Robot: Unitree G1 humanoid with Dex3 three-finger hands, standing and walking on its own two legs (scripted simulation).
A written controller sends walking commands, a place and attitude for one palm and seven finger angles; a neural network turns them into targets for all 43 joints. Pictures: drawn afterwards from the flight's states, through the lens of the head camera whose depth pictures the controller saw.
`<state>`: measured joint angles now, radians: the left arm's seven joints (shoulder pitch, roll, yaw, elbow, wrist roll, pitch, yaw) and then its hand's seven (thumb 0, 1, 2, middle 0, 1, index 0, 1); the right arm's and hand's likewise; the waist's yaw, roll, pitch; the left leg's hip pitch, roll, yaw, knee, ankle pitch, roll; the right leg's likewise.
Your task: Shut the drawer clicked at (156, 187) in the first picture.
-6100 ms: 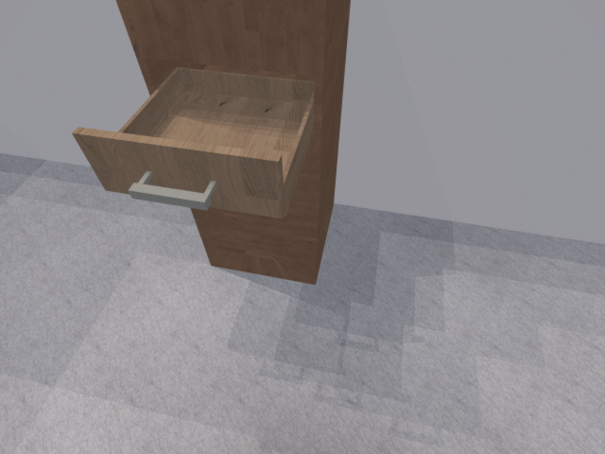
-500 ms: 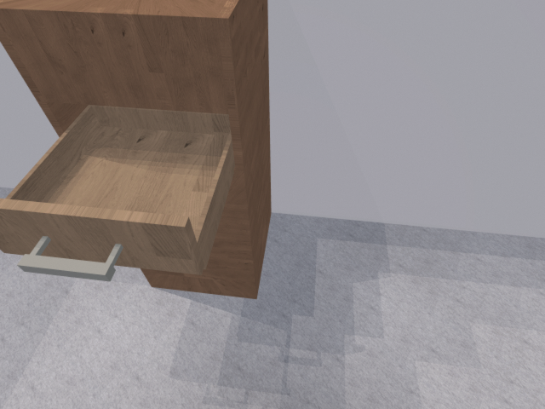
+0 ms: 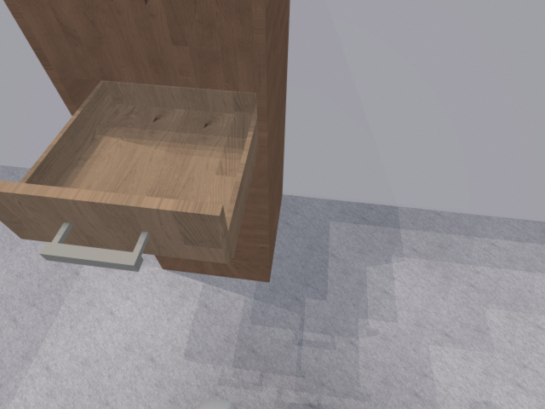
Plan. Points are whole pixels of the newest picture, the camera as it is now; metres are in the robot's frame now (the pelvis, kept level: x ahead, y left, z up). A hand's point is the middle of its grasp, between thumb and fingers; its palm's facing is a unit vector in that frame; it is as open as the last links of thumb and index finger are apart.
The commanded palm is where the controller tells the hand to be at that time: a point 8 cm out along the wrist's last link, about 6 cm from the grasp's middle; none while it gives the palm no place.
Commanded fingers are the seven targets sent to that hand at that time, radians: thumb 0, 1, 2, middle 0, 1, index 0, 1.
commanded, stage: shuffle to correct the standing spot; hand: left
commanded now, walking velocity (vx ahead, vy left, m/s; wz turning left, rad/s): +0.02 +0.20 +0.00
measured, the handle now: (98, 245) +0.33 +0.30 +0.02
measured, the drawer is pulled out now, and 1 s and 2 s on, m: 0.29 0.29 0.29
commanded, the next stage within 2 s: come to a stop and stand still in 0.46 s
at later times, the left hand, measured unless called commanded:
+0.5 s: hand out of the picture +0.01 +0.25 -0.14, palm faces +0.05 -0.96 -0.28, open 7.4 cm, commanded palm none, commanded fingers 0.00 0.90 0.90 -0.20 -0.30 -0.20 -0.30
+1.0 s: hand out of the picture +0.05 +0.29 -0.16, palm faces -0.01 -0.98 -0.20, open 7.3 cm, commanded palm none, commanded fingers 0.00 0.90 0.90 -0.20 -0.30 -0.20 -0.30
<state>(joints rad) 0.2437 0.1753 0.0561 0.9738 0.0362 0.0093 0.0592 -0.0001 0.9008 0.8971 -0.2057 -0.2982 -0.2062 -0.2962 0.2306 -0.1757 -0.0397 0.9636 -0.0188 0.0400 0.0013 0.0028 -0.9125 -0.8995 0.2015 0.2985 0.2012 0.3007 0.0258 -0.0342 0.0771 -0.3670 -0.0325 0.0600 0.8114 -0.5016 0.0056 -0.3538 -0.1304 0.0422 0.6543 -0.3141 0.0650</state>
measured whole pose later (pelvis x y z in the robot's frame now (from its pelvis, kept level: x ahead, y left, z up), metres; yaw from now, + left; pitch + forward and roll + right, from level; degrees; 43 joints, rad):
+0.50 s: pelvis -0.01 +0.06 +0.02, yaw -1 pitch +1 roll +5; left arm 0.30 0.16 0.04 0.98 0.03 -0.01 0.04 0.00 0.90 0.90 -0.21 -0.30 -0.21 -0.30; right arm 0.21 -0.18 -0.04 0.96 -0.02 0.07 0.02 0.00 -0.91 -0.90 0.20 0.30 0.20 0.30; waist 0.03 -0.02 0.05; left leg -0.51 0.02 0.03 1.05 -0.34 -0.05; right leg -0.28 -0.13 -0.11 0.55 -0.28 -0.02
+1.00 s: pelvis +0.00 +0.11 +0.01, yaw -2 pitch +1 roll +1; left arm 0.24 0.18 0.06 1.01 0.02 0.05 0.01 0.00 0.93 0.90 -0.20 -0.30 -0.20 -0.30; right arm 0.31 -0.12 -0.01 1.05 -0.05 -0.01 -0.04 0.00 -0.92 -0.90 0.20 0.30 0.20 0.30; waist -0.03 -0.04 0.02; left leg -0.23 0.05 0.07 0.43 -0.22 -0.03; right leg -0.39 -0.02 -0.04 0.84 -0.43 0.01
